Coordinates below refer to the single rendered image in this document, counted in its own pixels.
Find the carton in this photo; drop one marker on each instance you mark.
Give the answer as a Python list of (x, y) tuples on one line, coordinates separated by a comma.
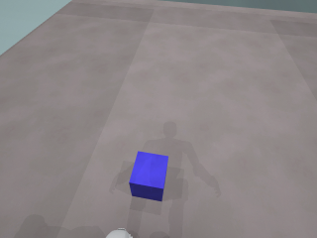
[(148, 176)]

